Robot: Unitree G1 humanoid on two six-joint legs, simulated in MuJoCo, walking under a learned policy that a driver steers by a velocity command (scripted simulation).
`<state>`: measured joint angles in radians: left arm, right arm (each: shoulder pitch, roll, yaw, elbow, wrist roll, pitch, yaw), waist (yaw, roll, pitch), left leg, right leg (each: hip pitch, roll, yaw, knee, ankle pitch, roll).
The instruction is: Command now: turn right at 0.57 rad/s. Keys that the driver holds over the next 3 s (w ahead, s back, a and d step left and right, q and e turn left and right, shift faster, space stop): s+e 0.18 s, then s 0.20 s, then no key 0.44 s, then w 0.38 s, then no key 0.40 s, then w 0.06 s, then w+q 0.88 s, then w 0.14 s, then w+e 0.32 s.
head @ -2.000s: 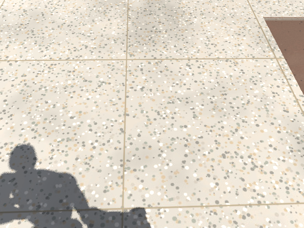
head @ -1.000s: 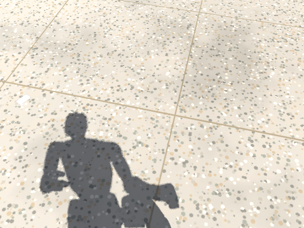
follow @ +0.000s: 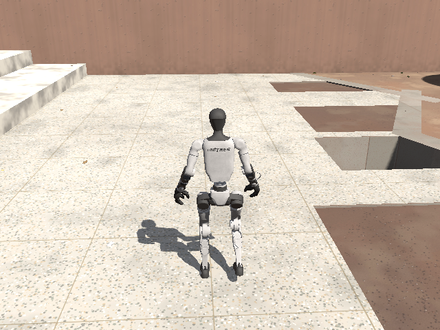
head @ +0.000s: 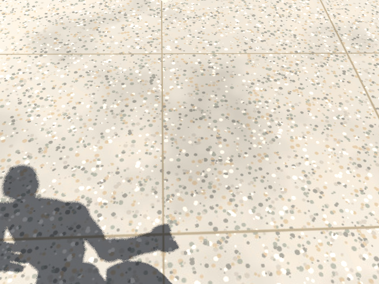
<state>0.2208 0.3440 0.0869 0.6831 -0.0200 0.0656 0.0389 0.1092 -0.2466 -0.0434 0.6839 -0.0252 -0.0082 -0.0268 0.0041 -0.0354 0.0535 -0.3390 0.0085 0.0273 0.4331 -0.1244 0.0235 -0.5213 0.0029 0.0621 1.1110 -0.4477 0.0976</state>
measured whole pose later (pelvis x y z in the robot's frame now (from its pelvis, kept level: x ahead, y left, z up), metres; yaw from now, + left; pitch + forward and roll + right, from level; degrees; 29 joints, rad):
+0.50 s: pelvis -0.06 -0.04 +0.00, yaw -11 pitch +1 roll +3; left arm 0.12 0.26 0.02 0.67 0.01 0.03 0.04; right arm 0.17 -0.33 -0.09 0.82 0.03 0.08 -0.08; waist 0.00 0.03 0.07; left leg -0.45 -0.06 -0.05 1.21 -0.42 -0.09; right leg -0.34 0.00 0.06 0.46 -0.13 -0.04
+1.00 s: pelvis -0.10 +0.00 +0.01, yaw -11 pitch +0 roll -1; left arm 0.21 0.29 0.08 0.90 -0.03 0.00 0.02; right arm 0.30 -0.23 -0.03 0.92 0.02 -0.03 -0.03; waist -0.04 -0.01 -0.01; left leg -0.08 0.00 -0.01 0.35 -0.27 0.04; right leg -0.29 -0.02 0.01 0.69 -0.40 0.04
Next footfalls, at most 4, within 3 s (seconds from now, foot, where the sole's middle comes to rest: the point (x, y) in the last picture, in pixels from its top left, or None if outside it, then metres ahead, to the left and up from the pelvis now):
0.20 right None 0.03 -0.15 -0.78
0.70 left None -0.09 0.10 -0.78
1.12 right None -0.07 -0.15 -0.78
1.52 left None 0.24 0.01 -0.78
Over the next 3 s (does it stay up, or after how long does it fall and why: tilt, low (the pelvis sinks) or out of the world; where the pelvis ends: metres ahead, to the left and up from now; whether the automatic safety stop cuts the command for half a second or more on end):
stays up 0.68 0.04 -0.01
